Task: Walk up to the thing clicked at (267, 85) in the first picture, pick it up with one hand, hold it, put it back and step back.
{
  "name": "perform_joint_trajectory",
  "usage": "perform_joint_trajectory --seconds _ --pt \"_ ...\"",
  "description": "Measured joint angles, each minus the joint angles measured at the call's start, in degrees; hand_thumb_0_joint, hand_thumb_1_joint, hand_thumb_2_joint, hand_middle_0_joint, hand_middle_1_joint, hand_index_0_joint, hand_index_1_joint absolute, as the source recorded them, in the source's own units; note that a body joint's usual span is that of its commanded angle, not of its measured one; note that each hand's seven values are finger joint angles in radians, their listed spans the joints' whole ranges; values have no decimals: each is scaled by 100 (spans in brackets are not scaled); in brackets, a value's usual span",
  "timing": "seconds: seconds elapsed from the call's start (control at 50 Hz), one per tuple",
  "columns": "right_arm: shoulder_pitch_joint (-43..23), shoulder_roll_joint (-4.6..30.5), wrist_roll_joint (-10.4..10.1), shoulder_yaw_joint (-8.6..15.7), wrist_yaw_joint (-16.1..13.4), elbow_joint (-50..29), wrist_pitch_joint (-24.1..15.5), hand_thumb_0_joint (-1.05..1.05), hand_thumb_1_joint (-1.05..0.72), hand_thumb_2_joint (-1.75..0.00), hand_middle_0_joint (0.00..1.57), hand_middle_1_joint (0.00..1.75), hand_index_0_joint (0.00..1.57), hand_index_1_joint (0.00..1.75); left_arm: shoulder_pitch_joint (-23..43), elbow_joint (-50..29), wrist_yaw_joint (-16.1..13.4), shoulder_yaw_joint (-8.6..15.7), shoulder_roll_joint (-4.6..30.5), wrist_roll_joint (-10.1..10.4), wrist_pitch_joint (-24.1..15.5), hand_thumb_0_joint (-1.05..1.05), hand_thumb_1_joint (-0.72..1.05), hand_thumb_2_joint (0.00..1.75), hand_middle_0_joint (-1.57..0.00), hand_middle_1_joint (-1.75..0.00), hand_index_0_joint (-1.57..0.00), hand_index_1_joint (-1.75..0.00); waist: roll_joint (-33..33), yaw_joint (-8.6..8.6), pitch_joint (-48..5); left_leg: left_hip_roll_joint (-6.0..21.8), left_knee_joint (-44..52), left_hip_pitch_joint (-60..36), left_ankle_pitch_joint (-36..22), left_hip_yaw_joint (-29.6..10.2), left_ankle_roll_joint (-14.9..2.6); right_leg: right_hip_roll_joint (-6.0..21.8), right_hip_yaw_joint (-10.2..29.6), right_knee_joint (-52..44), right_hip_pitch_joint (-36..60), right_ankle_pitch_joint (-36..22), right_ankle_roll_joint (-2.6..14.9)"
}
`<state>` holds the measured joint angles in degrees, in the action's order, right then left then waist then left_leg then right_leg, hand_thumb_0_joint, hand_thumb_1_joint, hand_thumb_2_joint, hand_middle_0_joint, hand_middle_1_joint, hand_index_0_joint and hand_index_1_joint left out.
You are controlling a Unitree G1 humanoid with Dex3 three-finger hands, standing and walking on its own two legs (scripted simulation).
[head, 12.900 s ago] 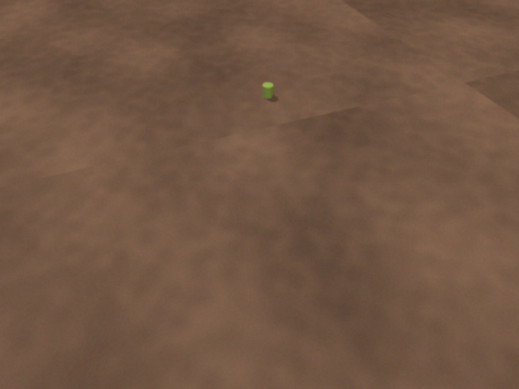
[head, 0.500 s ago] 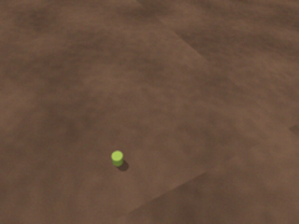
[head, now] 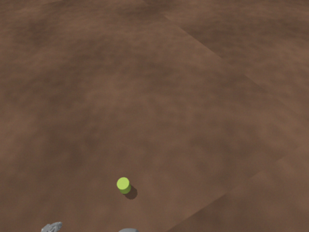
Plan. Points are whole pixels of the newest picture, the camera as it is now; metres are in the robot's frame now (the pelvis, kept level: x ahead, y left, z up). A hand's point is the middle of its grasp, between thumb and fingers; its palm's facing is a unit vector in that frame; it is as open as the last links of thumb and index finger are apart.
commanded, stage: walk up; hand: left
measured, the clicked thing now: (124, 185) +0.49 +0.26 -0.72
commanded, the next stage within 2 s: none
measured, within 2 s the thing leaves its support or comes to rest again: neither
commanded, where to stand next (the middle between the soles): +0.11 +0.01 m, yaw +2 degrees
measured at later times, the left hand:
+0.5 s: hand out of the picture +0.10 +0.27 -0.16, palm faces -0.01 -0.93 -0.37, open 7.3 cm
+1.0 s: hand out of the picture +0.12 +0.27 -0.14, palm faces +0.00 -0.95 -0.32, open 7.3 cm
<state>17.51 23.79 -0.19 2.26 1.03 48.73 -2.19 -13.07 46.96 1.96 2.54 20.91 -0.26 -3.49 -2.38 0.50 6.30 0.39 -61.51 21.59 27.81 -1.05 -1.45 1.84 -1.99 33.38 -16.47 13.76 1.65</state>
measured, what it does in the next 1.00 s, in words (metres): steps on the spot: left foot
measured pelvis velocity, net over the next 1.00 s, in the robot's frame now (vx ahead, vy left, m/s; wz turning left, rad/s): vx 0.03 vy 0.01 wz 0.01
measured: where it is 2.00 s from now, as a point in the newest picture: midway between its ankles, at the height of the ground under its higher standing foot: outside the picture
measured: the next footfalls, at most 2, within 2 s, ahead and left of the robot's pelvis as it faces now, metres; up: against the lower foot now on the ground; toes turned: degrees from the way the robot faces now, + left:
left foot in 0.16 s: +0.14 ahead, +0.13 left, +0.00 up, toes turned +2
right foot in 1.94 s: +0.26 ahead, -0.12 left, +0.00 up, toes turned +0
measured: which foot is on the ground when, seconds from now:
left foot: up 0.00-0.14, down 0.16-1.00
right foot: down 0.00-1.00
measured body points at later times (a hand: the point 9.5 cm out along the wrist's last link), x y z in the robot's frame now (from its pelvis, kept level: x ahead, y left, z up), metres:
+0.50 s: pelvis +0.03 +0.00 +0.00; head +0.06 +0.00 +0.44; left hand +0.10 +0.31 -0.13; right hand +0.16 -0.30 -0.12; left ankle +0.10 +0.13 -0.73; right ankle +0.02 -0.12 -0.73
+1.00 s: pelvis +0.03 +0.01 +0.02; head +0.05 +0.02 +0.46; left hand +0.12 +0.32 -0.12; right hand +0.11 -0.29 -0.11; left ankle +0.10 +0.13 -0.73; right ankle +0.02 -0.12 -0.73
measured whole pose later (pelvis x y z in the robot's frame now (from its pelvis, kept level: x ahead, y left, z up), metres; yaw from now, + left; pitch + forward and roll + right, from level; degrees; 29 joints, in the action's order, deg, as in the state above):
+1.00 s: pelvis +0.03 +0.01 +0.02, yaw +1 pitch -3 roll -1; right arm 4.5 20.3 0.3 -0.2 1.2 66.5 -0.6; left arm -4.2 65.2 0.8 0.7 20.6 -0.2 -0.2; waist 0.3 -0.2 3.9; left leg 1.3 -19.7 12.3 4.9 0.6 0.1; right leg 0.9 -0.7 19.3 -5.1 11.6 -1.2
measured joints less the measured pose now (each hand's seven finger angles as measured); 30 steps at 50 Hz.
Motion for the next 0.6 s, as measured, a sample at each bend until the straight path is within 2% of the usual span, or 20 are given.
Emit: perform_joint_trajectory --seconds 0.1,0.16,0.2,0.24,0.28,0.32,0.34,0.38,0.42,0.6 --pt "-259 -55 30 -4 -13 -25 -2 1 -90 -90 20 30 20 30 5 -50 -107 -120 19 -58 72 0 91 89 -20 -30 -21 -30 76 56 50 139 1530 173 -603 99 116 -51 -18 111 60 208 -43" --pt "-354 -71 65 10 -44 51 -9 1 -90 -90 20 30 20 30 79 8 -144 -168 71 13 192 0 90 89 -20 -30 -21 -31 167 45 80 88 2434 -75 -1521 168 67 -14 -44 644 -66 585 -139" --pt "-464 -142 98 5 -63 146 21 1 -90 -90 20 30 20 30 208 127 -178 -158 107 73 321 0 90 89 -20 -30 -21 -30 343 56 120 7 2269 -32 -1383 223 97 47 52 945 -164 798 -121" --pt "-573 -184 90 -53 -44 192 54 1 -90 -90 20 30 20 30 302 259 -203 -146 132 97 416 0 91 90 -20 -30 -21 -30 392 36 129 39 2131 32 -1248 200 83 -89 182 1277 -230 1325 -29" --pt "-677 -220 96 -103 -55 214 79 1 -90 -90 20 30 21 30 355 384 -209 -120 163 101 447 0 91 89 -20 -30 -21 -30 416 23 105 84 2103 83 -1219 168 94 -169 221 1418 -217 1526 32" --pt "-785 -213 87 -138 -64 234 101 1 -90 -90 20 30 21 30 373 492 -212 -102 174 92 401 0 91 90 -20 -30 -21 -30 405 60 82 132 2055 150 -1198 166 136 -151 188 908 -8 1115 69" --pt "-869 -194 70 -145 -64 258 123 1 -90 -90 20 30 21 30 381 560 -218 -92 161 67 359 0 91 90 -20 -30 -21 -30 357 83 98 181 2005 178 -1176 158 165 -173 177 702 64 845 -37" --pt "-1025 -193 19 -143 -73 328 171 1 -90 -90 20 30 21 30 392 710 -216 -115 131 14 319 0 91 90 -20 -30 -21 -30 249 57 142 234 2065 132 -1216 87 207 -227 114 589 147 791 -148" --pt "-1117 -230 12 -148 -57 418 176 1 -90 -90 20 30 21 30 388 846 -190 -158 143 3 332 0 91 89 -20 -30 -21 -30 298 51 116 161 2323 -5 -1345 129 220 -148 141 540 186 796 -182" --pt "-1379 -255 -11 -239 34 1014 187 1 -90 -90 20 30 21 30 547 1345 -157 -253 14 8 297 0 91 90 -20 -30 -21 -30 116 60 -52 124 3189 -508 -1777 133 212 -121 123 -274 660 394 -209"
